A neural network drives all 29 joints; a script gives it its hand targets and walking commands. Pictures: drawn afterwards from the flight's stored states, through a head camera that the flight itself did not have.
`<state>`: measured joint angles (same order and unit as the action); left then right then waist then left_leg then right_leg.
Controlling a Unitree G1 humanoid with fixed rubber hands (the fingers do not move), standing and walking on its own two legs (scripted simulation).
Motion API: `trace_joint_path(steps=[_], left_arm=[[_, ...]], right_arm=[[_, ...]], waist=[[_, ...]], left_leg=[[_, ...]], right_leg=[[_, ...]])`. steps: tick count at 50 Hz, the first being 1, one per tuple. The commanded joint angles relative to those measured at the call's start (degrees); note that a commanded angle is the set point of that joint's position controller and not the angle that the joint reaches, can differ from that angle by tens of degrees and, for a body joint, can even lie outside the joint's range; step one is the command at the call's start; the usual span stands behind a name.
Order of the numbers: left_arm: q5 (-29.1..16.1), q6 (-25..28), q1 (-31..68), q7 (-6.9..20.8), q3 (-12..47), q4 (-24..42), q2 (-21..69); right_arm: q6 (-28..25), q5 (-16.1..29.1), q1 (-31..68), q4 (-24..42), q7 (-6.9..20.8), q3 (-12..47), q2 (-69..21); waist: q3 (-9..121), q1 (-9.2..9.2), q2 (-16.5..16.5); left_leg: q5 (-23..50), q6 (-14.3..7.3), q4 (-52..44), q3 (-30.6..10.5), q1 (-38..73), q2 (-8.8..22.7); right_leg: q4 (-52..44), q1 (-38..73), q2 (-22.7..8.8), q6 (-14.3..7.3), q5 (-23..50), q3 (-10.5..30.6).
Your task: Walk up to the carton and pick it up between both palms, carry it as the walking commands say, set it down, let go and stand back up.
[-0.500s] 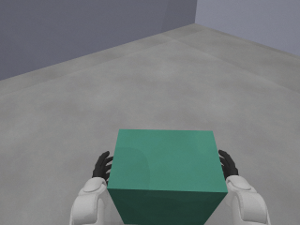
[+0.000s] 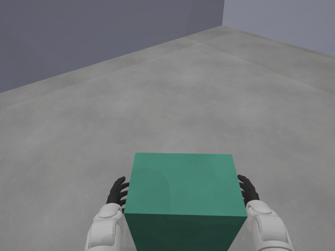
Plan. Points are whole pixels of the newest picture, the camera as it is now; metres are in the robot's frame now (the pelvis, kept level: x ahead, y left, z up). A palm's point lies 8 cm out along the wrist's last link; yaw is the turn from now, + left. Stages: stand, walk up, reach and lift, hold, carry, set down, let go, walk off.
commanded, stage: carry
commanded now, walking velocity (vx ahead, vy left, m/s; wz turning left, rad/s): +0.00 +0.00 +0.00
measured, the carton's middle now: (181, 209) +0.28 +0.01 -0.06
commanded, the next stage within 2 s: hold in 1.88 s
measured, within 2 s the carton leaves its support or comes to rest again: neither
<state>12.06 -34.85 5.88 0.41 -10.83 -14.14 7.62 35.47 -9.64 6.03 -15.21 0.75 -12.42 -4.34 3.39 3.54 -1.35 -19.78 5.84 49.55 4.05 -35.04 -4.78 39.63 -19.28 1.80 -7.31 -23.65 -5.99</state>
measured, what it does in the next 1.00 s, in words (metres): walks backwards: left foot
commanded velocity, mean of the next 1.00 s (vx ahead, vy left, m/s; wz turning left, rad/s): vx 0.00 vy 0.00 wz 0.00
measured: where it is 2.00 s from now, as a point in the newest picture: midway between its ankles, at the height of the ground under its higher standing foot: outside the picture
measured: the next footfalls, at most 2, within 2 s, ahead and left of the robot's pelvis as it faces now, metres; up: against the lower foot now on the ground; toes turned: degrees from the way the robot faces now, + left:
left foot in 0.18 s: -0.02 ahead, +0.15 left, +0.00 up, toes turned -5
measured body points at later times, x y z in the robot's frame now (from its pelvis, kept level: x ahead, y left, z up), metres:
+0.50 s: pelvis -0.08 +0.07 +0.02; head -0.13 +0.08 +0.46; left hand +0.19 +0.24 +0.05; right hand +0.19 -0.10 +0.05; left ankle -0.06 +0.15 -0.71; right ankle +0.02 -0.06 -0.71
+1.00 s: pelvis -0.09 +0.05 +0.01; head -0.09 +0.05 +0.46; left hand +0.19 +0.22 +0.04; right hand +0.18 -0.12 +0.03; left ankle -0.06 +0.15 -0.71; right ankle +0.02 -0.06 -0.71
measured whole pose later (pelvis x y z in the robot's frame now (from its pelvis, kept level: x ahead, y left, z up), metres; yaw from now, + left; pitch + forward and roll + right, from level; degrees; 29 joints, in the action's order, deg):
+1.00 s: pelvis -0.09 +0.05 +0.01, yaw +1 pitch +3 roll +1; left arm 7.4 -44.0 5.4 -0.5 -8.4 -1.3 6.2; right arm 45.4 -7.4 4.3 0.4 -1.9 -9.8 -5.1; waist 4.2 0.3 0.1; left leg -13.7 -1.9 33.1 1.6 -22.4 -2.3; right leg 29.6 -27.5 -1.5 -0.8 -5.0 -1.7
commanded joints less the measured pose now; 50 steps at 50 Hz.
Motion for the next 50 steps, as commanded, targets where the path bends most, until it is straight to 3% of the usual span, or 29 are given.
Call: trace_joint_path(steps=[1, 2, 3, 4, 5, 6, 7, 8, 9, 10, 11, 13, 14, 15, 17, 18, 19, 21, 24, 28, 32, 36, 40, 42, 46, 50], left_arm=[[-7.07, 7.32, 28.14, 8.61, 18.59, -1.96, 30.15], [-12.08, 9.37, 33.61, 8.45, 23.72, 10.58, 29.09], [-31.74, 1.62, 37.72, 7.37, 48.00, 48.71, 39.13], [-27.05, -2.04, 34.34, 7.10, 44.12, 37.89, 39.01], [-20.38, -3.01, 28.33, 6.45, 37.83, 26.48, 37.07], [-19.43, -5.01, 26.27, 5.74, 36.93, 21.82, 37.40], [-17.50, -6.50, 21.15, 5.71, 35.57, 19.27, 35.79], [-17.17, -6.86, 16.39, 5.54, 37.10, 21.98, 33.83], [-18.03, -7.28, 11.84, 5.57, 39.75, 25.80, 33.13], [-20.91, -8.41, 13.97, 5.64, 43.21, 33.93, 33.50], [-19.61, -9.13, 15.79, 5.83, 40.68, 31.71, 33.63], [-16.81, -9.01, 18.55, 6.64, 36.65, 27.85, 33.75], [-16.52, -8.86, 20.77, 6.82, 36.86, 29.06, 33.93], [-14.63, -8.48, 21.41, 6.93, 35.74, 25.35, 33.58], [-18.25, -10.23, 25.27, 6.99, 40.94, 32.31, 35.31], [-18.02, -11.35, 25.94, 7.08, 40.73, 31.14, 35.72], [-15.97, -11.84, 25.79, 7.22, 37.63, 25.15, 35.03], [-11.84, -10.90, 25.09, 7.71, 32.02, 13.48, 34.01], [-14.15, -9.02, 27.31, 8.31, 34.31, 14.73, 37.06], [-16.72, -7.91, 32.62, 8.58, 34.42, 16.21, 39.29], [-17.93, -7.25, 31.27, 8.89, 34.82, 16.72, 39.69], [-19.67, -7.18, 29.60, 9.03, 36.37, 19.67, 39.18], [-19.13, -7.05, 28.90, 9.04, 37.61, 20.68, 37.85], [-18.72, -7.01, 28.11, 8.97, 38.06, 21.56, 37.50], [-18.11, -6.84, 28.13, 8.51, 37.81, 23.17, 37.05], [-16.12, -7.21, 25.35, 8.10, 36.48, 22.04, 36.63]], right_arm=[[-8.06, -0.72, 24.12, -3.73, 5.65, 18.43, -36.13], [-10.62, 3.78, 29.95, 9.79, 4.44, 25.14, -34.14], [-3.48, 27.26, 45.56, 56.87, 3.60, 53.36, -43.93], [0.65, 25.38, 47.04, 50.25, 3.39, 51.12, -43.34], [2.56, 20.10, 39.19, 36.28, 3.92, 44.87, -41.09], [4.09, 18.40, 35.56, 32.30, 4.05, 42.86, -39.37], [5.34, 16.38, 27.05, 28.85, 4.47, 40.49, -37.54], [5.93, 15.41, 20.18, 27.05, 5.01, 39.90, -36.92], [6.61, 15.83, 15.88, 28.99, 5.41, 41.10, -37.58], [7.69, 18.92, 17.81, 35.85, 5.64, 44.39, -38.75], [8.25, 17.20, 18.20, 31.43, 5.97, 42.20, -39.23], [8.02, 15.48, 20.75, 26.74, 6.80, 38.88, -39.06], [8.22, 15.53, 21.97, 27.38, 7.16, 38.73, -39.34], [7.81, 14.10, 23.23, 24.78, 7.60, 37.18, -38.47], [9.69, 17.30, 28.04, 33.02, 7.86, 40.66, -39.26], [10.90, 16.98, 28.53, 32.30, 8.07, 39.99, -39.57], [11.45, 14.76, 28.35, 26.97, 8.22, 36.80, -38.54], [10.27, 10.10, 28.57, 17.13, 8.54, 31.33, -36.18], [8.57, 11.67, 31.50, 19.36, 9.21, 33.55, -37.92], [7.54, 13.04, 35.14, 19.24, 9.14, 33.86, -41.49], [6.86, 13.30, 33.40, 20.76, 8.66, 35.08, -42.29], [6.70, 14.45, 32.91, 25.34, 7.82, 37.52, -42.59], [6.45, 14.31, 32.32, 26.30, 7.42, 38.60, -42.30], [6.44, 14.71, 31.34, 26.30, 7.57, 39.28, -42.61], [6.36, 15.26, 31.13, 26.34, 7.97, 39.57, -42.44], [6.80, 15.22, 30.09, 25.20, 8.47, 39.13, -41.82]], waist=[[14.44, -4.68, 17.05], [15.57, -4.83, 13.87], [18.13, -3.97, 13.77], [17.71, -4.01, 9.81], [19.00, -3.47, 9.05], [21.60, -3.24, 9.78], [25.40, -4.03, 9.93], [29.24, -4.04, 7.01], [32.95, -3.34, 3.29], [33.76, -3.16, -0.28], [33.38, -3.14, -0.88], [30.57, -3.26, 0.59], [28.51, -3.16, 0.61], [25.44, -2.84, -1.48], [17.26, -2.49, -4.28], [13.64, -2.62, -3.97], [10.55, -2.79, -3.40], [7.32, -2.48, -3.86], [6.98, -2.13, -4.00], [9.81, -1.98, -3.53], [14.15, -1.79, -1.63], [17.74, -2.08, 3.55], [19.35, -2.79, 5.91], [19.54, -3.00, 5.31], [21.52, -2.80, 3.40], [20.91, -2.73, 1.86]], left_leg=[[-6.38, -7.00, 19.66, -2.68, -5.97, -0.97], [-1.25, -7.89, 17.91, -3.72, -4.82, 1.86], [0.23, -7.57, 9.86, -2.82, -1.81, 2.99], [-0.09, -5.43, 1.04, -3.06, 1.69, 4.54], [-2.50, -5.68, -7.55, -2.62, 5.72, 4.08], [-5.80, -6.36, -15.95, -1.38, 9.36, 2.42], [0.52, -6.58, -27.54, -2.35, 15.65, 2.95], [10.42, -7.10, -29.15, -5.43, 23.18, 6.68], [26.19, -7.98, -20.19, -7.88, 30.73, 10.11], [37.50, -8.95, -15.38, -9.90, 33.01, 12.14], [38.18, -9.63, -13.62, -9.37, 31.77, 12.28], [31.78, -8.39, -16.83, -8.96, 26.41, 11.75], [30.78, -8.83, -18.76, -9.70, 24.86, 12.13], [25.51, -9.55, -21.60, -11.48, 22.15, 12.81], [3.89, -10.56, -28.92, -15.20, 13.05, 13.88], [-5.99, -10.59, -31.83, -16.03, 9.09, 13.67], [-12.86, -10.53, -34.25, -16.87, 6.42, 13.48], [-16.82, -10.24, -36.66, -17.94, 3.10, 13.66], [-15.17, -10.35, -36.64, -17.61, 3.26, 13.53], [-16.68, -11.44, -35.42, -17.37, 3.77, 13.85], [-15.02, -11.82, -32.65, -16.07, 5.92, 13.19], [-8.50, -10.76, -27.25, -13.01, 9.50, 10.48], [-2.02, -9.79, -23.08, -9.72, 14.51, 8.12], [-1.65, -9.82, -23.53, -9.78, 16.50, 8.09], [1.36, -9.28, -23.82, -9.69, 15.79, 8.61], [2.42, -9.13, -24.46, -9.88, 15.82, 8.87]], right_leg=[[-30.50, 5.27, -15.81, 4.19, -21.69, 18.15], [-26.98, 7.56, -13.78, 3.60, -16.25, 16.19], [-24.16, 8.95, -12.94, 0.87, -4.96, 17.83], [-21.57, 8.85, -11.26, 1.87, 6.30, 16.85], [-18.40, 9.92, -11.75, 0.86, 19.08, 16.09], [-15.13, 13.94, -13.26, 0.67, 32.16, 13.70], [-10.27, 17.43, -13.89, -0.06, 40.19, 12.68], [-6.14, 17.25, -12.84, 1.44, 45.47, 10.57], [-6.03, 13.63, -11.60, 3.94, 45.24, 9.92], [-6.03, 11.17, -10.83, 5.06, 42.99, 9.12], [-8.48, 11.06, -10.26, 6.91, 44.03, 9.02], [-5.79, 13.03, -9.78, 4.50, 40.16, 7.49], [-5.40, 11.62, -8.92, 4.06, 34.20, 6.85], [-6.35, 9.66, -7.67, 4.32, 24.70, 6.56], [-10.55, 6.14, -6.83, 5.49, 10.59, 7.07], [-11.08, 5.15, -6.67, 5.75, 7.54, 7.42], [-10.44, 3.95, -5.88, 6.26, 5.77, 6.95], [-9.37, 4.00, -5.03, 6.61, 6.24, 6.74], [-7.70, 4.43, -3.94, 7.08, 9.11, 5.69], [-5.33, 5.01, -3.50, 7.05, 7.48, 5.83], [-5.67, 6.02, -3.30, 6.70, 7.07, 6.01], [-11.70, 5.51, -5.70, 6.12, 6.75, 9.38], [-17.54, 2.07, -8.89, 5.43, 2.63, 12.73], [-18.20, 0.73, -9.34, 5.30, 1.55, 12.51], [-16.41, 5.04, -9.26, 5.23, 8.11, 11.37], [-15.93, 5.30, -9.32, 4.85, 9.67, 11.26]])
